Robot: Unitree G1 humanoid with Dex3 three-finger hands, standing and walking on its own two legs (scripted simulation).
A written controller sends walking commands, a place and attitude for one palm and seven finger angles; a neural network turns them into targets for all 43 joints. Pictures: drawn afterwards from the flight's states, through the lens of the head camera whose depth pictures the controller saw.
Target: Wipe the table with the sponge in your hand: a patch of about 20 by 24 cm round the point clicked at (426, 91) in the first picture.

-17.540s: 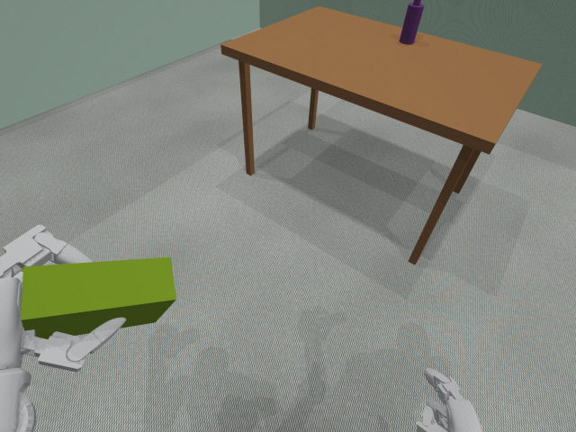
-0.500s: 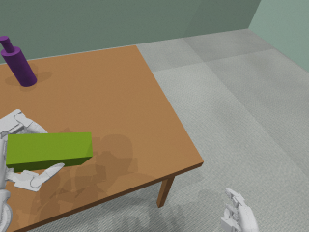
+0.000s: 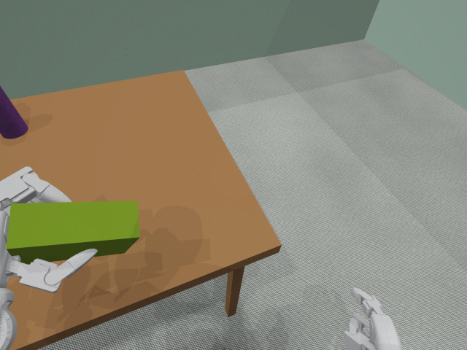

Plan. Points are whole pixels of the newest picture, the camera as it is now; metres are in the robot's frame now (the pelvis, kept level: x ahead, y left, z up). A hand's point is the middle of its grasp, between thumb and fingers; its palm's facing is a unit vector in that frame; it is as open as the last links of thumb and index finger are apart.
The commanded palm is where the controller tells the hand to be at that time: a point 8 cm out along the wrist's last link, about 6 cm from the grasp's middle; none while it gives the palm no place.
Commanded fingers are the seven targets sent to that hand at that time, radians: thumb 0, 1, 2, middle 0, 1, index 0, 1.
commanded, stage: shuffle to correct the standing spot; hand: left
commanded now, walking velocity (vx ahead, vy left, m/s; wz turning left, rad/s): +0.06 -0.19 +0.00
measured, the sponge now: (96, 231) +0.24 +0.20 +0.14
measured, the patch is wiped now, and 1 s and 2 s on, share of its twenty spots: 0.00 0.00 0.00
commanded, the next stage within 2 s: none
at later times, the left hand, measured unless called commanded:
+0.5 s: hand (56, 234) +0.22 +0.23 +0.16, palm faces +0.33 -0.86 -0.39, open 9.2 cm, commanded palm +0.16 +0.27 +0.18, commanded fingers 0.00 0.10 1.30 -1.20 -1.60 -1.20 -1.60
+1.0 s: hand (52, 233) +0.22 +0.24 +0.16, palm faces +0.31 -0.86 -0.40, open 9.2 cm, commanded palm +0.16 +0.28 +0.18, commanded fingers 0.00 0.10 1.30 -1.20 -1.60 -1.20 -1.60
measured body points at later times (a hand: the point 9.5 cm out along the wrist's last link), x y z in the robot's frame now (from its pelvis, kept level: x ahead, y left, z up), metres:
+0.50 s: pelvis +0.00 -0.01 +0.00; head +0.02 +0.00 +0.45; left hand +0.19 +0.28 +0.19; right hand +0.18 -0.24 -0.08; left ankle +0.02 +0.14 -0.74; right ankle -0.01 -0.09 -0.74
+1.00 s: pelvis +0.00 -0.01 +0.00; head +0.03 +0.01 +0.45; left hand +0.20 +0.28 +0.18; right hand +0.17 -0.24 -0.07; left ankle +0.02 +0.14 -0.74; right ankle -0.01 -0.09 -0.74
